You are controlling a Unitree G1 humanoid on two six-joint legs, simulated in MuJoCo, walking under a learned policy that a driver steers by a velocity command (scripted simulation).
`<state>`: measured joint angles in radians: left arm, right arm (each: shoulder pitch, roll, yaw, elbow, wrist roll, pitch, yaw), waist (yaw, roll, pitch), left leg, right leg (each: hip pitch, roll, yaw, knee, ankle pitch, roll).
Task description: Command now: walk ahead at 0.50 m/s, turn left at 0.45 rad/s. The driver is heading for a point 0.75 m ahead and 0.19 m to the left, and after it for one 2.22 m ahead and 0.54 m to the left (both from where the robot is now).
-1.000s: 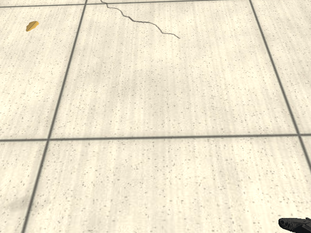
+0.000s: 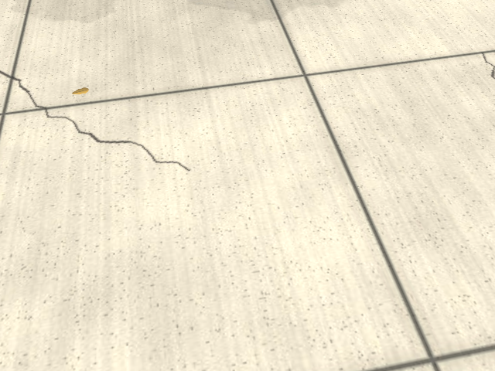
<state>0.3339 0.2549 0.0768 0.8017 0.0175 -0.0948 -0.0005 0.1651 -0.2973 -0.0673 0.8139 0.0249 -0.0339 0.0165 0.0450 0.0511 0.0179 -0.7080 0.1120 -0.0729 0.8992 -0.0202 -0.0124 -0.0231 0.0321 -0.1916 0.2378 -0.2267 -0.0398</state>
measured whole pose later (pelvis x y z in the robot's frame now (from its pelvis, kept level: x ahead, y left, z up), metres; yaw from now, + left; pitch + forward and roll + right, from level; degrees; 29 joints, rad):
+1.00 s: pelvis +0.55 +0.12 +0.00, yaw +30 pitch +2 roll -1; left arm 0.37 0.27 0.06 0.85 -0.01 -0.09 -0.02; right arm 0.14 -0.29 -0.05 0.66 0.01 -0.05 0.01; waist 0.08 0.04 0.02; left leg -0.62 0.09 -0.05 0.80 -0.17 0.00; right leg -0.11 0.04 -0.03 0.28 -0.20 -0.03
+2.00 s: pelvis +1.03 +0.29 +0.00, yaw -1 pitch +2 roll +1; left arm 0.33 0.28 0.06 0.72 -0.02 -0.04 0.00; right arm 0.07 -0.30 -0.06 0.70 -0.01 -0.09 0.00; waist 0.06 0.03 0.04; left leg -0.67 0.09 -0.10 0.73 -0.04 -0.07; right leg -0.16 0.11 0.11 0.35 -0.21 -0.09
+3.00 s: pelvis +1.57 +0.33 +0.00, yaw +19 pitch +1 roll -3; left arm 0.34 0.30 0.08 0.83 0.00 -0.08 0.00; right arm 0.12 -0.31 -0.06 0.64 0.02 -0.02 0.04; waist 0.09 0.05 0.04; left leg -0.68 0.10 -0.03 0.76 -0.03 0.00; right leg 0.01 0.01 -0.16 0.24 -0.27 0.00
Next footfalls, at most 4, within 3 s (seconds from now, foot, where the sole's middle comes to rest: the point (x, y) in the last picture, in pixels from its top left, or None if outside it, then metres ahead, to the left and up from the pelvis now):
0.20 left None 0.28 0.14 -0.78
0.70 right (263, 332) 0.61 0.03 -0.78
1.16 left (145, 298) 0.70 0.38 -0.78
1.68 right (210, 206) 1.05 0.22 -0.78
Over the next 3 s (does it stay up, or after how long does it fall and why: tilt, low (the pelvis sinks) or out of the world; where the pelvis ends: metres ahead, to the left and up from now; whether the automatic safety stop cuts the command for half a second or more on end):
stays up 1.57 0.33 0.00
